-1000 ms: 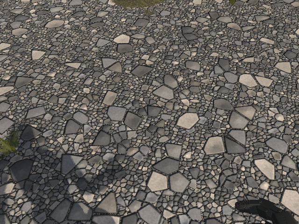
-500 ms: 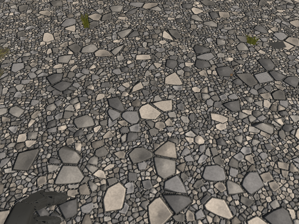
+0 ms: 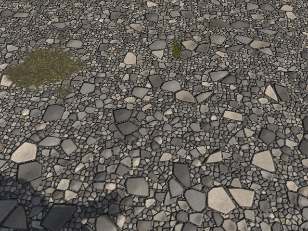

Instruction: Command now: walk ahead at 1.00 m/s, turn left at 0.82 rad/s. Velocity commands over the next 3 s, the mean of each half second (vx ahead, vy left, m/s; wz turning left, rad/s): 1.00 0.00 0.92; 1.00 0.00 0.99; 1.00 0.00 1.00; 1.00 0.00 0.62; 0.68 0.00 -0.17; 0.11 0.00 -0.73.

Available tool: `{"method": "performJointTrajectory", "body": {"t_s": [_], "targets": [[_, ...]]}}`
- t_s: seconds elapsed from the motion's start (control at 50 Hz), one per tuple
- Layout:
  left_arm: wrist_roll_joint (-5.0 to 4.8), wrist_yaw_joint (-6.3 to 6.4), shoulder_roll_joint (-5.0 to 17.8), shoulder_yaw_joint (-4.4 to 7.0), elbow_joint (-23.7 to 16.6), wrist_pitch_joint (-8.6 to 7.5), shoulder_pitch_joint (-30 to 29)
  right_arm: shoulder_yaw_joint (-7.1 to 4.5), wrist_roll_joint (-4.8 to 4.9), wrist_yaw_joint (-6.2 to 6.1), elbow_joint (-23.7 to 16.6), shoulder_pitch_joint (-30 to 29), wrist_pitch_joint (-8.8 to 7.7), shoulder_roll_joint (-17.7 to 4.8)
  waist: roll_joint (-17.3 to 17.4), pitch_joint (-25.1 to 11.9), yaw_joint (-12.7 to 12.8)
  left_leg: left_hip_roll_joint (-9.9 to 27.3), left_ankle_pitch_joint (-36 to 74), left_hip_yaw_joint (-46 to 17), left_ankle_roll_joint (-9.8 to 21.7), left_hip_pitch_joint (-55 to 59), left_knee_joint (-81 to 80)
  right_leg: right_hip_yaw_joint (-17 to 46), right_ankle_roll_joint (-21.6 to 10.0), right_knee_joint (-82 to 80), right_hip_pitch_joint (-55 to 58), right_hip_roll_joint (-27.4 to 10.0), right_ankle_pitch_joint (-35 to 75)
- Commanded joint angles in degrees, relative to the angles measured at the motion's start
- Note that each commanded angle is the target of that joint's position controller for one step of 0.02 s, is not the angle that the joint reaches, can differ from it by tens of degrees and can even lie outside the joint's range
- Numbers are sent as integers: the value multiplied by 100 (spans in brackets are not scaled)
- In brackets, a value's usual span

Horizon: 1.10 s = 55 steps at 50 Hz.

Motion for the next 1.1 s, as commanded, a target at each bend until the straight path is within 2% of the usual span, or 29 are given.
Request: {"method": "performJointTrajectory", "body": {"t_s": [0.02,0.06,0.08,0.1,0.12,0.16,0.22,0.3,0.38,0.42,0.46,0.48,0.5,0.52,0.54,0.56,0.6,0.62,0.7,0.76,0.84,0.9,0.94,0.96,0.98,1.0,1.02,1.06,1.1], "targets": [[32,150,1155,219,-635,39,-790,-63,-19,-6,-5,1044,-25,-379,-704,-186,-1044,-727,-330,452,294,2369,-266,1,-153,1341,-1148,-1504,8446],[145,153,1327,293,-838,293,-1232,-368,-18,-163,622,3211,-11,-955,-558,-1196,-2031,-1012,-1265,-23,604,4748,-413,280,-330,4463,-1904,-1594,7936],[97,27,1039,263,-866,297,-1424,-556,146,-291,633,3103,55,-1204,445,-875,-1948,-800,-1622,-783,840,5249,-1067,288,-164,6949,-3068,-525,3479],[135,-56,218,4,-1435,167,-594,-638,-100,-308,408,2246,132,-1903,1761,-1102,-524,532,-1057,-3743,1860,6436,-1336,1017,208,8969,-5686,182,-590],[141,-20,429,-63,-1717,11,-992,-713,-29,-330,145,2148,146,-1930,855,-1904,-874,1003,-2865,-5449,2275,6754,-2680,2149,63,9026,-6335,40,-313],[170,-30,623,-70,-1776,-92,-1550,-536,-19,-430,321,1955,63,-1155,-586,-406,-435,827,-3238,-4968,1523,4878,-3331,2278,-7,7557,-6218,-592,320],[368,-33,456,-167,-1706,289,-1445,-389,50,-462,219,1521,-187,-833,-640,71,68,48,-2137,-3555,1280,2859,-3375,2182,258,6438,-5148,-997,287],[252,-143,248,-288,-2230,376,-2628,-436,72,-417,145,1674,-334,-924,-352,378,-274,-498,-1308,-2896,1082,2113,-3627,1789,423,4233,-4746,-1015,1641],[89,-169,263,-305,-2469,317,-3232,-538,110,-350,173,2055,-316,-1044,89,65,-788,-463,162,-3011,712,3165,-3265,1693,272,2664,-4496,-576,2898],[71,-149,391,-266,-2542,277,-3243,-571,93,-391,136,1986,-310,-1094,177,-37,-752,-335,543,-3167,552,3559,-2983,1841,183,2106,-4147,-469,2850],[52,-66,728,-121,-2331,249,-2480,-616,56,-426,56,1725,-318,-1295,208,-503,-353,-339,1722,-3267,293,3811,-2154,1903,93,1884,-3031,-187,2239],[21,10,1022,19,-2106,226,-1551,-647,13,-402,30,1535,-329,-1498,130,-1058,193,-435,2255,-3161,167,3804,-1075,1856,29,1997,-2077,-129,1627],[45,121,1266,152,-1807,206,-239,-611,-18,-372,-46,1192,-385,-1403,42,-1609,924,-652,1921,-2933,47,3111,427,2000,-55,2168,-663,-450,1103],[220,239,1594,268,-1602,181,922,-347,-55,-398,-244,1115,-456,-432,-1121,-2272,1135,-1032,-1765,-2452,83,2015,2486,3503,-92,2003,617,-1893,-1077],[349,176,2040,369,-1743,213,4,-152,296,-368,-623,2034,-426,-22,-3144,-2739,63,-1381,-3520,-1796,-89,415,3661,7262,-692,322,1036,-3164,-2529],[292,126,1283,305,-1957,267,-820,-165,70,-441,-324,1599,-283,-576,-1570,-1719,124,-759,-2733,-1628,-45,-76,3889,6859,-806,190,106,-2799,-3333],[260,77,661,153,-1779,308,-1006,-231,-90,-292,-352,954,-164,-773,-272,-733,124,-313,-2087,-1353,-165,131,3356,4643,-690,392,-1164,-2266,-1184],[236,94,623,128,-1555,278,-781,-203,-160,-187,-479,712,-105,-635,-336,-486,89,-139,-2067,-1360,-190,168,3203,3942,-623,349,-1520,-2063,-493],[49,-60,382,77,-1049,59,-449,-31,-142,-7,-894,225,122,-247,-575,-58,-148,183,-1654,-1206,-259,-181,3030,2337,-405,-12,-1947,-1879,1305],[94,-92,522,91,-976,-42,-589,40,-86,39,-1209,-249,149,-227,-629,220,-322,209,-841,-995,-272,-102,2293,1259,-305,-271,-2306,-1733,2346],[110,-33,698,134,-701,-37,-162,113,-112,178,-1366,-1131,110,-224,-237,698,-123,-106,-460,-38,25,382,468,198,-72,-486,-1883,-1421,3993],[87,99,1114,217,-670,101,129,74,-85,111,-1175,-800,72,-316,-631,158,-393,-786,-908,508,323,1436,-72,-29,67,660,-1080,-1535,8011],[121,166,1427,313,-801,309,-223,-124,-61,-20,-708,804,44,-700,-887,-669,-1268,-1084,-1519,292,582,3129,-148,131,-43,2736,-1232,-1830,8992],[135,125,1416,319,-967,386,-526,-309,-52,-142,-275,2085,-4,-978,-762,-1162,-1759,-1125,-1655,-120,802,4718,-616,270,-153,4484,-2099,-1830,8130],[118,37,1163,319,-1046,403,-753,-553,153,-313,-132,2180,66,-1263,243,-1155,-1666,-761,-1952,-1024,929,5929,-1106,296,-24,6734,-3659,-796,2999],[166,-45,487,128,-1663,295,-270,-612,-73,-329,-426,1432,156,-1957,1161,-1364,-538,638,-1119,-3912,1763,6952,-1343,838,256,8618,-5960,-187,-611],[82,-30,797,121,-2007,128,-823,-662,-136,-390,-598,1910,218,-1896,296,-2192,-1058,1082,-2373,-5325,2309,7310,-2433,2033,247,8826,-6601,-202,-288],[108,-19,767,45,-2051,27,-1281,-543,-40,-484,-260,1676,75,-1291,-600,-430,-511,815,-2345,-4766,1746,5236,-3165,2189,195,7279,-6433,-806,140],[329,-6,714,9,-1880,258,-999,-421,-36,-550,-296,1240,-121,-1043,-745,-6,38,249,-1489,-3773,1495,3749,-3167,2173,338,6518,-5548,-1025,-89]]}}
Next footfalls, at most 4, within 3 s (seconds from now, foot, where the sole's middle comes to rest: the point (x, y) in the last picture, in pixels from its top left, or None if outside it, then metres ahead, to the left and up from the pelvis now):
0.08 left None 0.29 0.05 -0.75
0.50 right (165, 171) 0.74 0.00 -0.75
0.98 left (83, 138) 0.91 0.41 -0.75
1.38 right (43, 88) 1.25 0.71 -0.75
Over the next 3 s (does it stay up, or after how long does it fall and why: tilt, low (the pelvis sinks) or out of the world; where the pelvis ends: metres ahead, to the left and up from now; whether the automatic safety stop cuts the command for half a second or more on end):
stays up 0.92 1.66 0.02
